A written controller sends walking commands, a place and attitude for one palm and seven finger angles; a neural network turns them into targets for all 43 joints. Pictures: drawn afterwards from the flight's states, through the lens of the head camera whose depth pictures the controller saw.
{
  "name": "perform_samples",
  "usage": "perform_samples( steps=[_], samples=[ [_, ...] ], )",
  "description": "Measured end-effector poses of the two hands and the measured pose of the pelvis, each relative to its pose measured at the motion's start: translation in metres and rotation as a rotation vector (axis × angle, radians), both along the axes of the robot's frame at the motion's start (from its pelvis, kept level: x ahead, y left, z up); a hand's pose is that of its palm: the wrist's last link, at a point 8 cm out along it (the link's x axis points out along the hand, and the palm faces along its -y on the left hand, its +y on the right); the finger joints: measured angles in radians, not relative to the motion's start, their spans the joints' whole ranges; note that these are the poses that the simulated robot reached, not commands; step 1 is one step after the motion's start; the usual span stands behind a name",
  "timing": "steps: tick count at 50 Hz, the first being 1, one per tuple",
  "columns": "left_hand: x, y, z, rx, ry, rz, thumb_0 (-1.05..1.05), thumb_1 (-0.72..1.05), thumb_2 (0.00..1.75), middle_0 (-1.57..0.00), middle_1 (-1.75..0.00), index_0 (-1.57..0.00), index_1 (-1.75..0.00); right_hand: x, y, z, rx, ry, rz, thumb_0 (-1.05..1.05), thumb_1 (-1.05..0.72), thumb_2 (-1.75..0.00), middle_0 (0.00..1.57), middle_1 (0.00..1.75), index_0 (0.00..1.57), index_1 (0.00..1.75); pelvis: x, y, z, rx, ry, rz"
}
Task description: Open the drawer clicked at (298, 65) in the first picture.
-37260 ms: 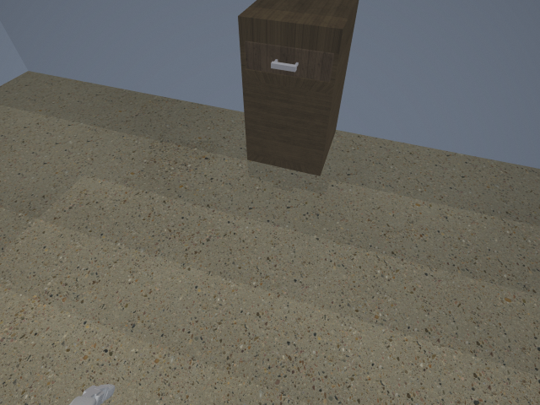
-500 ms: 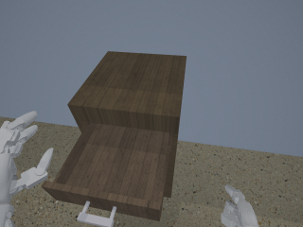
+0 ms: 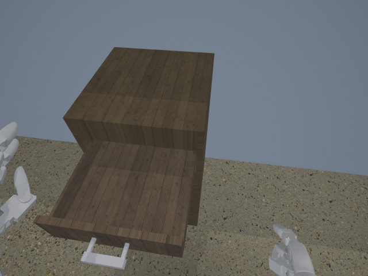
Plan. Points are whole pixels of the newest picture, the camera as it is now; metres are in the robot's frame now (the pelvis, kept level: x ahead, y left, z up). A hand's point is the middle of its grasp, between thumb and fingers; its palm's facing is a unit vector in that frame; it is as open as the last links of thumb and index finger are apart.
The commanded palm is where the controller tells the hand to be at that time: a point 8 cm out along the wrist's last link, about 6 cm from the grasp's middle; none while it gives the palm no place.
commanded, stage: step back with the hand held close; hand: left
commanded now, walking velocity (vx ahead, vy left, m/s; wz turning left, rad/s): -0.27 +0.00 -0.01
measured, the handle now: (106, 252) +0.20 +0.23 -0.16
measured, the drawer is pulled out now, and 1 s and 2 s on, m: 0.28 0.28 0.28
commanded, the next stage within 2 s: stop stepping back and stand still in 1.10 s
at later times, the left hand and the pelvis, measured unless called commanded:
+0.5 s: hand (13, 241) +0.14 +0.25 +0.15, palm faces +0.32 -0.80 -0.50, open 7.4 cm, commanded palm +0.08 +0.29 +0.18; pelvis -0.06 +0.02 -0.01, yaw -2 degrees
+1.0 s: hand out of the picture +0.08 +0.24 +0.16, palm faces +0.32 -0.83 -0.47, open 7.4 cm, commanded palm +0.02 +0.28 +0.18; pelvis -0.12 +0.00 -0.01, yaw -2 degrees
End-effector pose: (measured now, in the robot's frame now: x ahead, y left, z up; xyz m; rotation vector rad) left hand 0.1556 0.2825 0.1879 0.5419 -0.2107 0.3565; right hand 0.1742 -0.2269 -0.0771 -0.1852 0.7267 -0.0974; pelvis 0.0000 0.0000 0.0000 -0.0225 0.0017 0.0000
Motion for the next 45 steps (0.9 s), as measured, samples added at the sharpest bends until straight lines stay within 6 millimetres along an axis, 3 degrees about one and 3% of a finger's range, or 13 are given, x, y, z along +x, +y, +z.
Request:
perform_samples(
  steps=[7,12,18,24,29,34,38,45],
  samples=[
    [-0.002,-0.013,-0.036,-0.084,0.127,-0.072,0.01,0.89,0.9,-0.2,-0.3,-0.21,-0.3,-0.023,-0.019,0.008,-0.051,0.041,-0.066,0.02,-0.9,-0.9,0.21,0.29,0.21,0.3,-0.012,0.001,-0.001,0.002,0.025,-0.018],
    [-0.007,-0.012,-0.019,-0.012,0.077,-0.146,0.01,0.89,0.9,-0.21,-0.3,-0.21,-0.3,-0.037,-0.02,0.014,-0.079,0.036,-0.089,0.02,-0.9,-0.9,0.21,0.29,0.2,0.3,-0.023,0.004,-0.003,0.0,0.031,-0.017],
    [-0.024,-0.001,0.005,0.075,-0.018,-0.142,0.01,0.89,0.9,-0.21,-0.3,-0.21,-0.3,-0.05,-0.007,0.013,-0.075,-0.001,-0.089,0.02,-0.9,-0.9,0.2,0.29,0.2,0.3,-0.039,0.013,-0.005,-0.001,0.037,-0.014],
    [-0.048,0.01,-0.012,0.036,0.042,-0.057,0.01,0.89,0.9,-0.21,-0.3,-0.21,-0.3,-0.069,0.011,0.0,-0.047,-0.018,-0.07,0.01,-0.9,-0.9,0.21,0.29,0.2,0.3,-0.058,0.018,-0.01,0.006,0.036,-0.039],
    [-0.069,0.002,-0.024,-0.019,0.054,-0.031,0.01,0.89,0.9,-0.21,-0.3,-0.21,-0.3,-0.094,0.016,-0.012,-0.046,0.018,-0.033,0.01,-0.9,-0.9,0.21,0.3,0.21,0.3,-0.072,0.015,-0.015,0.0,0.021,-0.038],
    [-0.079,-0.006,-0.018,-0.048,-0.058,-0.048,0.01,0.89,0.9,-0.21,-0.3,-0.21,-0.3,-0.122,0.007,-0.017,-0.082,0.092,-0.025,0.01,-0.9,-0.9,0.21,0.3,0.21,0.3,-0.082,0.009,-0.016,-0.001,0.02,0.001],
    [-0.084,-0.002,-0.012,-0.058,-0.127,-0.078,0.01,0.89,0.9,-0.21,-0.3,-0.21,-0.3,-0.141,-0.005,-0.008,-0.109,0.135,-0.059,0.02,-0.9,-0.9,0.21,0.3,0.21,0.3,-0.084,0.008,-0.012,0.014,0.018,0.027],
    [-0.095,0.012,-0.007,0.041,-0.095,-0.093,0.01,0.89,0.9,-0.21,-0.3,-0.21,-0.3,-0.142,-0.008,-0.001,-0.117,0.061,-0.072,0.02,-0.9,-0.9,0.21,0.29,0.21,0.3,-0.101,0.012,-0.013,0.017,0.028,0.018]
  ],
)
